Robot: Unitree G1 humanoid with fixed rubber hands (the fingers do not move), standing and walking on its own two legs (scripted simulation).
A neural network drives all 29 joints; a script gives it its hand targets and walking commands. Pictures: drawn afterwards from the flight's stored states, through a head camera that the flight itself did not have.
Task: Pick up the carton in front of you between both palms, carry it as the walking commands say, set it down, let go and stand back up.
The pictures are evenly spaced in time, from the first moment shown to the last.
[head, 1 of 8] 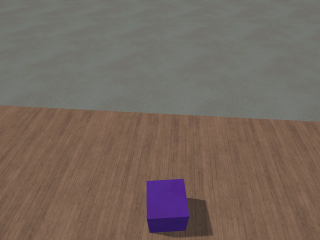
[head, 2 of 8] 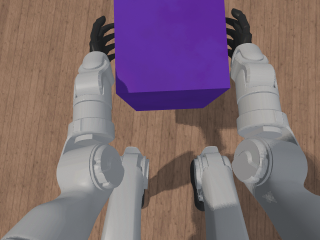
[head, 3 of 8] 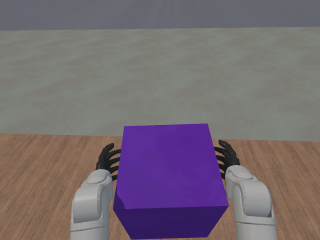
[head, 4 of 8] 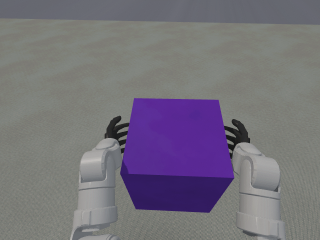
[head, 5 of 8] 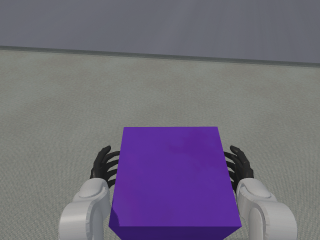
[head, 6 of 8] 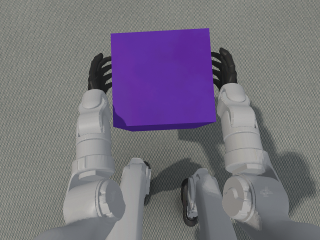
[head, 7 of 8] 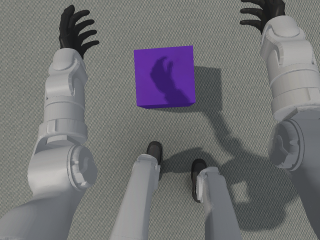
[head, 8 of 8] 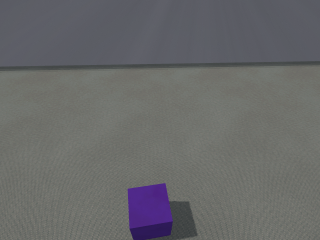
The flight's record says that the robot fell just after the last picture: no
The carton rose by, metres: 0.70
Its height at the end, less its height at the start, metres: -0.12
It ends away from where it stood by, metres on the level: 3.51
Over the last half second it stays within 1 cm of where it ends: yes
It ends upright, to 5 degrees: yes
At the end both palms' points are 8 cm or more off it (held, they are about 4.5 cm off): yes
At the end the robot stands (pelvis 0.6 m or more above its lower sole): yes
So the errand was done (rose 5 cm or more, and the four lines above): yes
